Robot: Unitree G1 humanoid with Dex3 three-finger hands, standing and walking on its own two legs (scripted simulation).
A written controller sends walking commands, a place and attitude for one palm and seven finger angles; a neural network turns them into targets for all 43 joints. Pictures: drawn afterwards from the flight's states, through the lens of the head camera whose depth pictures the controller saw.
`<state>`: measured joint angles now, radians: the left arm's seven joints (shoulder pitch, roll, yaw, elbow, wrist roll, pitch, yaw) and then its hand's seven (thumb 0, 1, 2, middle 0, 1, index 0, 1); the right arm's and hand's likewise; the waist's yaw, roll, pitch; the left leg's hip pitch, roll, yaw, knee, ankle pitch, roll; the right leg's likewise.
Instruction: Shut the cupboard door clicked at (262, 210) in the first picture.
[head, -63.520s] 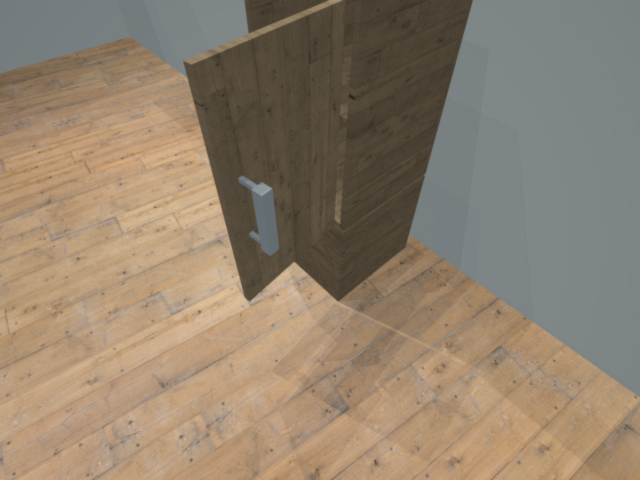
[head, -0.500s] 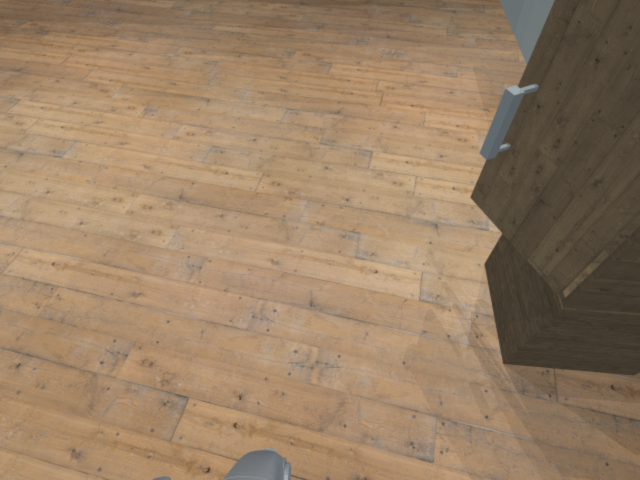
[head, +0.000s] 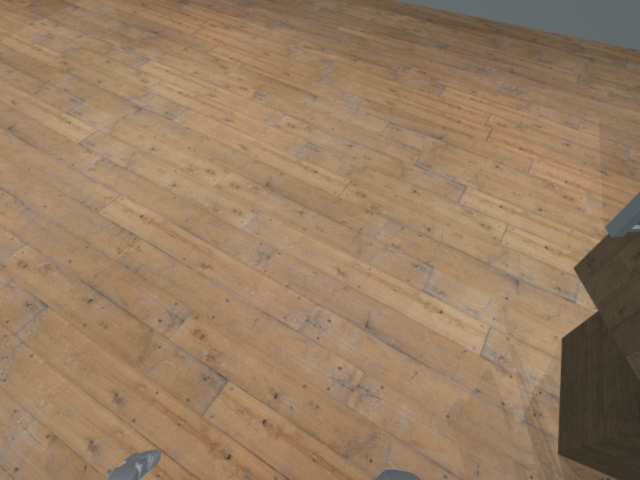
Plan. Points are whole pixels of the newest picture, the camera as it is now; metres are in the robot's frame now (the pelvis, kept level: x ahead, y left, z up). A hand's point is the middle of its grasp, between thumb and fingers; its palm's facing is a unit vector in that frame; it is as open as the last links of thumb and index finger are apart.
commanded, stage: walk to a spot facing it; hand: left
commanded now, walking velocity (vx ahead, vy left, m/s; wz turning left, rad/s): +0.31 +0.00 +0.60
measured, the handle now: out of the picture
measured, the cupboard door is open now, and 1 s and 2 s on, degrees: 28 28 28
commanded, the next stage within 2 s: turn to face it in 0.72 s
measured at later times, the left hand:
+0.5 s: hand out of the picture +0.04 +0.17 -0.19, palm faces +0.43 -0.89 -0.18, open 7.4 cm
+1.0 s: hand (139, 312) +0.39 +0.33 -0.16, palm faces +0.43 -0.89 -0.17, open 7.4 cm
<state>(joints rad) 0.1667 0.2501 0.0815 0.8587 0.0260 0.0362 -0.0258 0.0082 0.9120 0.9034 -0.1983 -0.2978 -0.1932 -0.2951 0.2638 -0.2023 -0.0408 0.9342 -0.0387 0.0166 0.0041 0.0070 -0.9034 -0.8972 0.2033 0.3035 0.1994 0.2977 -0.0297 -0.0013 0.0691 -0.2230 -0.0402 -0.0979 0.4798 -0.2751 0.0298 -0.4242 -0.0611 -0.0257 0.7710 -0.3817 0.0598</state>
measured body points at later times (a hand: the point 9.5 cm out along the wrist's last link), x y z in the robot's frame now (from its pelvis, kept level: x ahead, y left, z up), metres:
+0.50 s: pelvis +0.17 +0.03 -0.02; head +0.22 +0.07 +0.42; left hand +0.02 +0.22 -0.17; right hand +0.38 -0.16 -0.15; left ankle +0.23 +0.14 -0.73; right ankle +0.06 -0.14 -0.74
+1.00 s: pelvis +0.36 +0.12 -0.01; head +0.38 +0.14 +0.44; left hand +0.37 +0.38 -0.15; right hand +0.43 -0.10 -0.15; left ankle +0.24 +0.14 -0.74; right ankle +0.50 +0.05 -0.72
